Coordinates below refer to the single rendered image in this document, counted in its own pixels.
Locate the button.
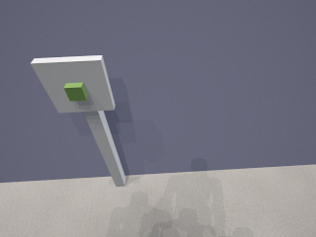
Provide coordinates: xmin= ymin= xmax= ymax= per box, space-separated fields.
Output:
xmin=63 ymin=82 xmax=88 ymax=102

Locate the panel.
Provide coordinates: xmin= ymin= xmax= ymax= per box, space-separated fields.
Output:
xmin=31 ymin=55 xmax=125 ymax=187

